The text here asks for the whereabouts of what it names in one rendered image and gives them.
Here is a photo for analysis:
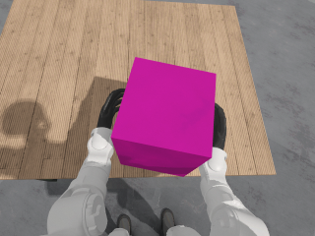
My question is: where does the left robot upper arm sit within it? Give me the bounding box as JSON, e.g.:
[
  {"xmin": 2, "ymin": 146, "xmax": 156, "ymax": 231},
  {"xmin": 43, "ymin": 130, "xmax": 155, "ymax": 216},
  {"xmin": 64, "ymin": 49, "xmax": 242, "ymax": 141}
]
[{"xmin": 39, "ymin": 192, "xmax": 107, "ymax": 236}]

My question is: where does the right robot upper arm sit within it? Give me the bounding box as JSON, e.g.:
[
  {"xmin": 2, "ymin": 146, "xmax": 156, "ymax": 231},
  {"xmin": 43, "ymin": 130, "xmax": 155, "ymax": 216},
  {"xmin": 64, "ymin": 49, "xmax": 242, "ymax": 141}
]
[{"xmin": 209, "ymin": 207, "xmax": 270, "ymax": 236}]

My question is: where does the robot right thigh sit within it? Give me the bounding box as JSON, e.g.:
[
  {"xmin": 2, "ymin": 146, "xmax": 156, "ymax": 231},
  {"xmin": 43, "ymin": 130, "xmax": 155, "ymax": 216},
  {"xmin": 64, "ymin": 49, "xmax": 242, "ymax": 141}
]
[{"xmin": 167, "ymin": 226, "xmax": 201, "ymax": 236}]

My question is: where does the robot left forearm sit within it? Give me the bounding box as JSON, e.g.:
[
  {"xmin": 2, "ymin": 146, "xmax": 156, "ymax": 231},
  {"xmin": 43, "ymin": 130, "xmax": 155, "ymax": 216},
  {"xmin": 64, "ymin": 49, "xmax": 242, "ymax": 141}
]
[{"xmin": 46, "ymin": 127, "xmax": 114, "ymax": 234}]

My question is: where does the carton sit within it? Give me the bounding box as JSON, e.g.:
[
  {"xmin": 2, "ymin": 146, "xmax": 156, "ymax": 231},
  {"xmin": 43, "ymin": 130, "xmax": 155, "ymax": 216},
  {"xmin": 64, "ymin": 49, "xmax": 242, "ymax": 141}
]
[{"xmin": 110, "ymin": 57, "xmax": 217, "ymax": 177}]

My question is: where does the robot right foot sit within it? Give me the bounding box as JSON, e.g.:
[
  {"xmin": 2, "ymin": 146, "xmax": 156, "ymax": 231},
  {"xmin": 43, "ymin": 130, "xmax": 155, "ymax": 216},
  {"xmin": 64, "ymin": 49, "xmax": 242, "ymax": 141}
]
[{"xmin": 161, "ymin": 208, "xmax": 175, "ymax": 236}]

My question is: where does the table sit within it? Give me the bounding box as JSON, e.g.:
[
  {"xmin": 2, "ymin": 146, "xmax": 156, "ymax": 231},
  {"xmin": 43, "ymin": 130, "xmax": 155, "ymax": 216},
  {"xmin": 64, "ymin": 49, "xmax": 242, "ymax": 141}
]
[{"xmin": 0, "ymin": 0, "xmax": 277, "ymax": 182}]

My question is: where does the right robot hand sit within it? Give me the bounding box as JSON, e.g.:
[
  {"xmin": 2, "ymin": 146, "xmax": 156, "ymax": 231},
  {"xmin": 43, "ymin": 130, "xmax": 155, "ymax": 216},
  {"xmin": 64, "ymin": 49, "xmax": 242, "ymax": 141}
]
[{"xmin": 213, "ymin": 103, "xmax": 226, "ymax": 150}]

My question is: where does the left robot hand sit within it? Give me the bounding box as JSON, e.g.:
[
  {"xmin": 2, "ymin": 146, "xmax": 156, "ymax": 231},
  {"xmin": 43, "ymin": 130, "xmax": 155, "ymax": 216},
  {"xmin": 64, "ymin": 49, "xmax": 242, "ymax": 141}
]
[{"xmin": 96, "ymin": 88, "xmax": 126, "ymax": 129}]

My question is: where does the robot right forearm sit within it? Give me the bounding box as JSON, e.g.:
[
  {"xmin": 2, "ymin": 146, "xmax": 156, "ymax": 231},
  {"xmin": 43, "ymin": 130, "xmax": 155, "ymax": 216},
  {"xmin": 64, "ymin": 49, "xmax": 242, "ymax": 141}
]
[{"xmin": 199, "ymin": 147, "xmax": 256, "ymax": 223}]

